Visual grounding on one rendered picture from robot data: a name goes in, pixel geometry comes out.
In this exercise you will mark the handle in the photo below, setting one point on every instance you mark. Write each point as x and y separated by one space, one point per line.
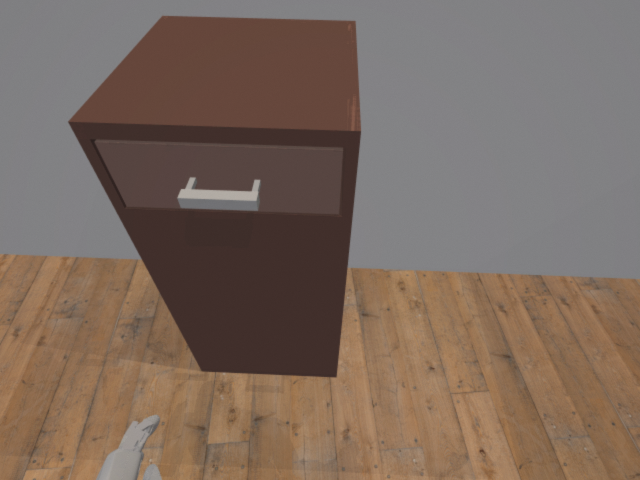
219 199

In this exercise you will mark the drawer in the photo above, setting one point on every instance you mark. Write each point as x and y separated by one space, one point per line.
294 179

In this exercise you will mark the left robot hand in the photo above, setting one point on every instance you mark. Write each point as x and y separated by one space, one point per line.
124 463

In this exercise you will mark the cabinet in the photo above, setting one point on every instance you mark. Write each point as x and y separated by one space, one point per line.
251 292

